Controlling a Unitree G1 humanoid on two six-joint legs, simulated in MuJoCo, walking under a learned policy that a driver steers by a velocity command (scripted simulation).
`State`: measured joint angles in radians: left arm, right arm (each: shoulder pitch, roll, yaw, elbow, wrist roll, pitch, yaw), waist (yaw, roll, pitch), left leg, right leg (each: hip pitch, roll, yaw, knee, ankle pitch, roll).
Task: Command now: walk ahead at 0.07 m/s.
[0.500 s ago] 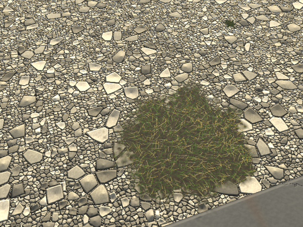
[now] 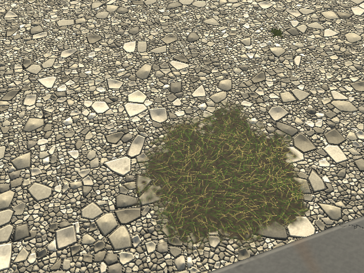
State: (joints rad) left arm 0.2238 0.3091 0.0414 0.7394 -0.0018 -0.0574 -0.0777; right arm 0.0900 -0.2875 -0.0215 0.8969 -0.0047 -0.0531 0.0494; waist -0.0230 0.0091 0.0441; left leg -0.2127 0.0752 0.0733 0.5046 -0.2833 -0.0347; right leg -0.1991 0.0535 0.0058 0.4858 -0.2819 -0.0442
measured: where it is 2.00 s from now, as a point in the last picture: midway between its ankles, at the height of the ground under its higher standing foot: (159, 204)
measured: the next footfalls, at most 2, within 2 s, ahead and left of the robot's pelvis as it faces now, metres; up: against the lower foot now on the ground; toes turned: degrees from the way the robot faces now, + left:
left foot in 0.28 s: +0.11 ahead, +0.16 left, +0.00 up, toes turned +3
right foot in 0.70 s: +0.39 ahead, -0.05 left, +0.00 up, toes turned +0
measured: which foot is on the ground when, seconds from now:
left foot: down 0.00-0.04, up 0.06-0.26, down 0.28-0.74, up 0.76-1.00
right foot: down 0.00-0.30, up 0.32-0.68, down 0.70-1.00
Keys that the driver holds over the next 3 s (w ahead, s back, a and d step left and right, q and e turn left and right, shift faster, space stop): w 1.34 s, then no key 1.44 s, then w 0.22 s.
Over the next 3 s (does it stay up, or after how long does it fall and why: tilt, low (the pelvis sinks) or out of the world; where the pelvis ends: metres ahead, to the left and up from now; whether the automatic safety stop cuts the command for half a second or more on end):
stays up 0.89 0.12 -0.20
